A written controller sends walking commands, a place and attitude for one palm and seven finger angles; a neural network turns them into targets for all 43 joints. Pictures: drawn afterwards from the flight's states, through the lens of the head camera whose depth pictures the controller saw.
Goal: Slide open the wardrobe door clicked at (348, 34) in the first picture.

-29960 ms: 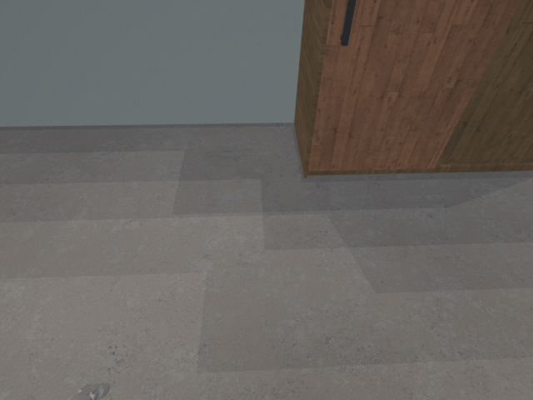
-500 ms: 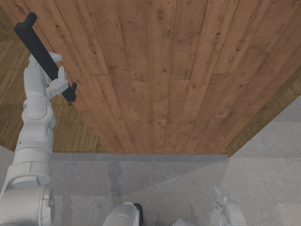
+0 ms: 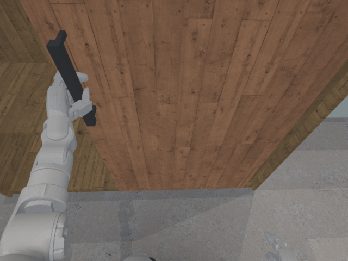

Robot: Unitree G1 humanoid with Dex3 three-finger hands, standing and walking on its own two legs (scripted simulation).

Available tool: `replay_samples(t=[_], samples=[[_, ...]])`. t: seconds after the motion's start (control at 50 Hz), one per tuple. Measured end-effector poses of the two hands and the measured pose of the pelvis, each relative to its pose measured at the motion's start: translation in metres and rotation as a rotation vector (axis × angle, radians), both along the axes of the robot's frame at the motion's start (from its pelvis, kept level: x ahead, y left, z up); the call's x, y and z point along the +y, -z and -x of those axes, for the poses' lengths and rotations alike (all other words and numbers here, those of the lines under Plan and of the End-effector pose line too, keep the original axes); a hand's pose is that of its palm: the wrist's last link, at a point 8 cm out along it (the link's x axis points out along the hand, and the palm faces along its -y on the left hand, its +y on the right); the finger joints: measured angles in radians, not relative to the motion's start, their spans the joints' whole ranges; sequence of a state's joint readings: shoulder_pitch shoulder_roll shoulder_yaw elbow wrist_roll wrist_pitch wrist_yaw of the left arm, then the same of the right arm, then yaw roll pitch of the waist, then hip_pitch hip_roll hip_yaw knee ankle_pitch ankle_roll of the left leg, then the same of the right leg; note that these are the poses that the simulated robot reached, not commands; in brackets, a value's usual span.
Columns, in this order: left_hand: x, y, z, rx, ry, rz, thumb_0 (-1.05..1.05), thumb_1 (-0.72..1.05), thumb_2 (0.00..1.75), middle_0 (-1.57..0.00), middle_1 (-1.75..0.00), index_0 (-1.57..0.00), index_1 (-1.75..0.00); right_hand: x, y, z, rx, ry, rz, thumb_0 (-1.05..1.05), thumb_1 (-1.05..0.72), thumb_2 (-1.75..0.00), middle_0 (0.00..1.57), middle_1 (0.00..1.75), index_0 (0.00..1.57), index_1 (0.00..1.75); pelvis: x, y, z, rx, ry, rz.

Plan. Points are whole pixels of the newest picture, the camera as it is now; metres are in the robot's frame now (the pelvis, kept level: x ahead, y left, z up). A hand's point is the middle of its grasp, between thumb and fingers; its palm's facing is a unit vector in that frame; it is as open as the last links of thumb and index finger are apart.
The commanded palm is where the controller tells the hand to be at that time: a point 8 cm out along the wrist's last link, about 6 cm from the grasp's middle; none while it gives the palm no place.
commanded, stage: stop walking and hold the door there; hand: left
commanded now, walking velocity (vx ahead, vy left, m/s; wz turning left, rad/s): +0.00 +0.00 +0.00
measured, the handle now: (78, 84) +0.48 +0.26 +0.11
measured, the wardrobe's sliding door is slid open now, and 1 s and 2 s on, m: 0.62 0.62 0.62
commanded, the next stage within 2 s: loosen the grip on the handle in 0.24 s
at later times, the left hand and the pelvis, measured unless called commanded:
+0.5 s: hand (83, 95) +0.44 +0.24 +0.11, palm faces +0.36 -0.92 -0.16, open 6.8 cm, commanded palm +0.39 +0.27 +0.11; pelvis +0.01 -0.02 +0.00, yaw +1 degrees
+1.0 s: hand (79, 101) +0.43 +0.25 +0.10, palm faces +0.36 -0.91 -0.20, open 14.4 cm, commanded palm +0.39 +0.29 +0.11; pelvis +0.02 -0.02 -0.01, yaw +1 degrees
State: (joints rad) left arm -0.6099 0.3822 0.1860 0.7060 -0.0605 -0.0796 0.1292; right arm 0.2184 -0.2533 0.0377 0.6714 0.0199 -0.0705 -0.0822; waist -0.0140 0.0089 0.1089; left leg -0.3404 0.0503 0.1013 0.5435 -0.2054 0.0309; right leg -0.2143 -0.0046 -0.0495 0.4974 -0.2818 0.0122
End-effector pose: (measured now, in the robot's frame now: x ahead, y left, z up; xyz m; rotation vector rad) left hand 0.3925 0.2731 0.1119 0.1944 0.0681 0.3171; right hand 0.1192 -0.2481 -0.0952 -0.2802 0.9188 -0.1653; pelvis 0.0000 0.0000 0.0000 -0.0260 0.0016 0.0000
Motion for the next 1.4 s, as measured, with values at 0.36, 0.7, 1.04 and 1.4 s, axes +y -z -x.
replay_samples(t=[0.36,0.7,1.04,1.4], samples=[[-0.001,-0.004,0.0,0.032,-0.026,-0.002,-0.06,0.72,0.78,-0.28,-1.27,-0.28,-1.4,-0.023,0.01,0.025,0.07,0.079,0.006,0.01,-0.9,-0.9,0.2,0.3,0.21,0.3,-0.011,0.001,-0.008,0.009,0.006,-0.013],[0.003,0.0,-0.006,0.049,-0.06,0.033,0.0,-0.2,0.37,-0.39,-1.35,-0.41,-1.37,-0.056,0.01,0.064,0.126,0.089,0.01,0.01,-0.91,-0.9,0.2,0.3,0.21,0.3,-0.026,0.008,-0.002,0.07,-0.026,-0.014],[0.019,0.0,-0.002,0.046,-0.07,0.021,-0.01,-0.53,0.2,-0.27,-1.18,-0.27,-1.18,-0.032,0.019,0.045,0.109,0.102,-0.027,0.01,-0.91,-0.9,0.2,0.3,0.21,0.3,-0.02,0.008,-0.018,0.077,-0.015,-0.011],[0.065,-0.006,0.027,0.042,-0.112,0.013,-0.01,-0.54,0.2,-0.25,-1.15,-0.25,-1.15,-0.029,0.008,0.012,0.037,0.053,0.02,0.01,-0.91,-0.9,0.2,0.3,0.21,0.3,-0.013,0.007,-0.016,0.067,-0.032,-0.001]])
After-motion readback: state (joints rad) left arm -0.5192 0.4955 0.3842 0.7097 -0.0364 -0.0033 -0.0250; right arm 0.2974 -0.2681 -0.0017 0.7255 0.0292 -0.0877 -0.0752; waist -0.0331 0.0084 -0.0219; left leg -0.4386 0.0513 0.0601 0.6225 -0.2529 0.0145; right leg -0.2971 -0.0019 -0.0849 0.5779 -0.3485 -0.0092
